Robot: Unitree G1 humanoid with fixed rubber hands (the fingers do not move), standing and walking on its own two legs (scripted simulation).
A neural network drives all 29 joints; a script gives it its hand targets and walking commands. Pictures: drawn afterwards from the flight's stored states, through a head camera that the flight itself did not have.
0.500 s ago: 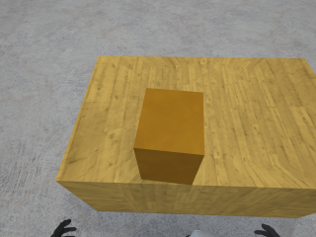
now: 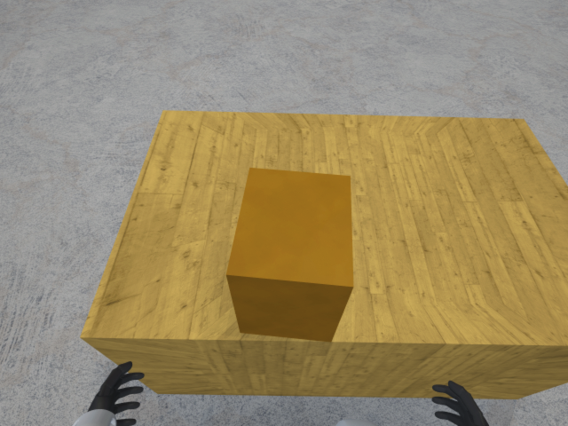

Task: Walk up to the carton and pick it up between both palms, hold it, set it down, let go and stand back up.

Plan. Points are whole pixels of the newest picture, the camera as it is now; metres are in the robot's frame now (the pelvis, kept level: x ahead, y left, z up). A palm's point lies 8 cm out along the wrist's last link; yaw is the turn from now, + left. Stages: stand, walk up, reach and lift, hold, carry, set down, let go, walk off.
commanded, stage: reach and lift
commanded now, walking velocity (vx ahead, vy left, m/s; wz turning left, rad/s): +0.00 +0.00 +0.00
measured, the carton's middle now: (292, 258) +0.40 +0.01 -0.09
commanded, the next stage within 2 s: none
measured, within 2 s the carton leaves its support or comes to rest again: neither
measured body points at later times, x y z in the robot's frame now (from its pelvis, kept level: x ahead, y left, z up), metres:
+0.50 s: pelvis -0.02 +0.00 +0.00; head -0.05 -0.01 +0.45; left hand +0.15 +0.23 -0.07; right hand +0.13 -0.22 -0.08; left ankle -0.04 +0.15 -0.73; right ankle +0.04 -0.12 -0.73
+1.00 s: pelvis -0.02 +0.00 +0.00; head -0.01 +0.02 +0.45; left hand +0.16 +0.24 -0.06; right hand +0.15 -0.17 -0.06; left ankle -0.04 +0.15 -0.73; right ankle +0.04 -0.12 -0.73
